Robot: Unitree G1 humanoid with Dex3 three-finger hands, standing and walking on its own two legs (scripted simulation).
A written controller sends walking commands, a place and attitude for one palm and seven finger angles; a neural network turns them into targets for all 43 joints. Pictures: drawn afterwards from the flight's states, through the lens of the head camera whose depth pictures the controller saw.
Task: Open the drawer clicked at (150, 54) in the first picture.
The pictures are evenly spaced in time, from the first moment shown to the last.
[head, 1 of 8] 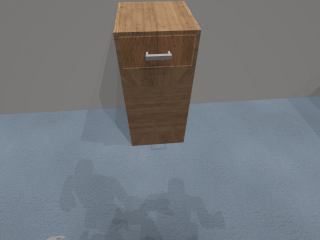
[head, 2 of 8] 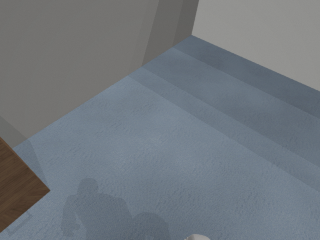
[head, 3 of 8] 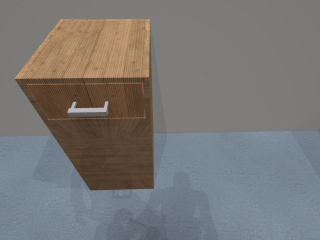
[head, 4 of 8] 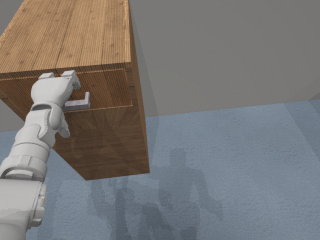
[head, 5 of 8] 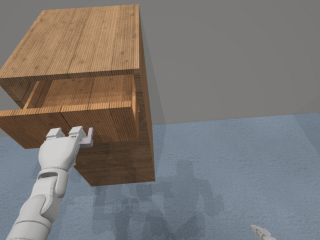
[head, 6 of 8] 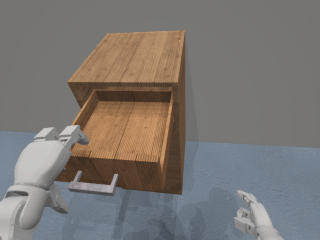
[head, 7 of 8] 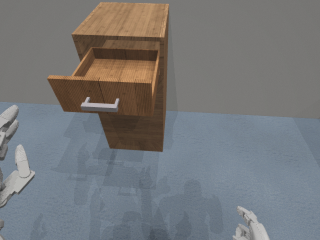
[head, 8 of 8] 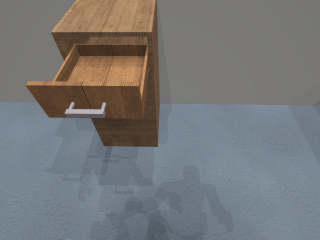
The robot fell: no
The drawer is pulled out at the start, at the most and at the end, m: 0.00 0.30 0.30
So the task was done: yes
